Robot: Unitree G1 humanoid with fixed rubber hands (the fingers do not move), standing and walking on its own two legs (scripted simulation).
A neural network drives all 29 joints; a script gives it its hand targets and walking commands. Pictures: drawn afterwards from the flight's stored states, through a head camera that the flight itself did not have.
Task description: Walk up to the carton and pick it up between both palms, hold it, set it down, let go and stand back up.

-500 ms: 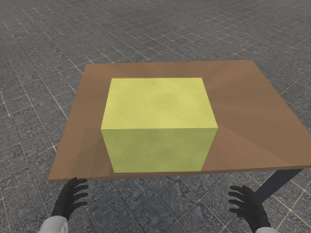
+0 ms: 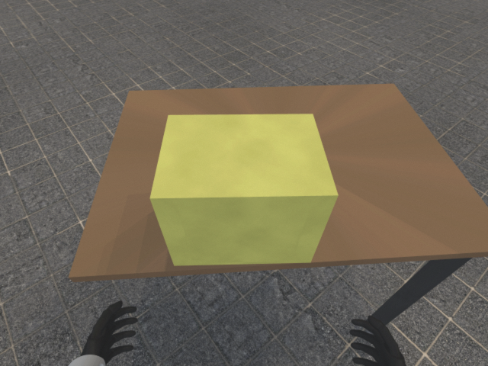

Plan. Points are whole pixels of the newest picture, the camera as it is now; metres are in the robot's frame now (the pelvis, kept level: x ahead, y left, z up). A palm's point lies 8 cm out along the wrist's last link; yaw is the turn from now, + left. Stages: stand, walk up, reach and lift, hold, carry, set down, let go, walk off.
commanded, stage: set down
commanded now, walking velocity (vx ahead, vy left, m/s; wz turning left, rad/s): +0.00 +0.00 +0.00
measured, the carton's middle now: (241, 191) +0.42 +0.04 +0.03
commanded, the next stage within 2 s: let go in 1.42 s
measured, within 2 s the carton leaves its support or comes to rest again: neither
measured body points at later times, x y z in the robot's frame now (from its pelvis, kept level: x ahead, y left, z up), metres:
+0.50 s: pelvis -0.01 +0.00 +0.00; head +0.02 +0.01 +0.45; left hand +0.15 +0.24 -0.09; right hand +0.14 -0.21 -0.10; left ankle -0.02 +0.13 -0.75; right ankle -0.03 -0.11 -0.75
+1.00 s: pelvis -0.03 +0.00 -0.01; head +0.03 +0.01 +0.44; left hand +0.13 +0.23 -0.12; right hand +0.12 -0.21 -0.14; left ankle -0.02 +0.13 -0.75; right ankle -0.03 -0.11 -0.75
